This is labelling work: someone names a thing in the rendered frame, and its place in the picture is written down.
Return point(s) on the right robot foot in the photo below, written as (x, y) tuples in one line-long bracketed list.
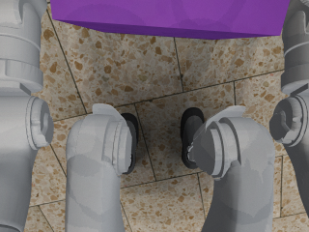
[(191, 121)]

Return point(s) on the left robot upper arm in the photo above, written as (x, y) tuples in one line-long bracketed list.
[(25, 127)]

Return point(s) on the left robot forearm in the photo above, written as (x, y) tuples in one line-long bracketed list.
[(20, 46)]

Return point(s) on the carton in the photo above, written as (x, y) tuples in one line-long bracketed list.
[(191, 19)]

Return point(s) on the right robot thigh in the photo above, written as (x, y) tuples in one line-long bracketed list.
[(234, 152)]

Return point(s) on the right robot forearm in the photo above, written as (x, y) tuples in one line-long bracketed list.
[(295, 37)]

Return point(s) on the right robot upper arm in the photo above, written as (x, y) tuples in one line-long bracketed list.
[(289, 125)]

